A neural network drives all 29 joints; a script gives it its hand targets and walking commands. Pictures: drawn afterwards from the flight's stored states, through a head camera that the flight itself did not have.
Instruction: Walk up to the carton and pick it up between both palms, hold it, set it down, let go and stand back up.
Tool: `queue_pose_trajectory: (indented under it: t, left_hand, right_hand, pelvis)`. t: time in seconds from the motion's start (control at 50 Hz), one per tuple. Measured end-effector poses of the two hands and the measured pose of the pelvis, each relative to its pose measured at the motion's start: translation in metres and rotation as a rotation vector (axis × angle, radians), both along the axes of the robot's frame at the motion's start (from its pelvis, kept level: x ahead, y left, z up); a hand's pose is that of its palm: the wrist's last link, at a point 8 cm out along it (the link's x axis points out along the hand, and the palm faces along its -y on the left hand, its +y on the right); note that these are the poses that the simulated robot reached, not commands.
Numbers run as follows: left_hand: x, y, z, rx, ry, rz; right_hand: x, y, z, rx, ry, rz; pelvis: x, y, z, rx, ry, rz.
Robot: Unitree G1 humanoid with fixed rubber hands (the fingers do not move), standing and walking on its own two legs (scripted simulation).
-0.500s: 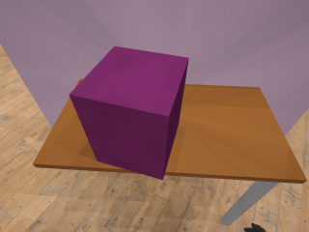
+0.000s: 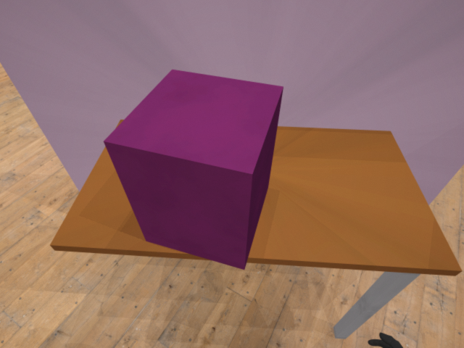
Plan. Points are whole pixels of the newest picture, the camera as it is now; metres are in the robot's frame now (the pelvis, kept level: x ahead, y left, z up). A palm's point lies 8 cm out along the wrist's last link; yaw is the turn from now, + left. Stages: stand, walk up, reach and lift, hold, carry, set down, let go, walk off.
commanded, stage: walk up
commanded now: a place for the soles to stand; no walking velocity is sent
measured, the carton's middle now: (208, 170) +0.45 +0.08 +0.06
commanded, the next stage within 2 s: none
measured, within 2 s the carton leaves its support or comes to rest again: neither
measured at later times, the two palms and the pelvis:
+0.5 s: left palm out of the picture +0.07 +0.28 -0.10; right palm out of the picture +0.12 -0.26 -0.09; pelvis +0.00 +0.00 +0.00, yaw +0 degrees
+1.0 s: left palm out of the picture +0.07 +0.28 -0.10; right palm out of the picture +0.11 -0.26 -0.08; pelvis +0.00 +0.00 +0.00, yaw +0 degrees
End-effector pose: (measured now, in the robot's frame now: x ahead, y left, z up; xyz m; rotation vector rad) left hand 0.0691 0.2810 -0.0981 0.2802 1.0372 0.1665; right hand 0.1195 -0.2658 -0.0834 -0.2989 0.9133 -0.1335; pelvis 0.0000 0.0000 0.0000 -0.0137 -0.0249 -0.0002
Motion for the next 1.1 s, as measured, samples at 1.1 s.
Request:
queue_pose_trajectory:
  t: [1.1]
  left_hand:
    - [-0.006,-0.0016,0.0,0.0,0.01,0.005]
  right_hand:
    - [-0.0052,-0.0001,-0.0015,0.006,0.005,-0.004]
  pelvis:
    - [-0.002,-0.0014,0.0007,0.0,-0.003,-0.002]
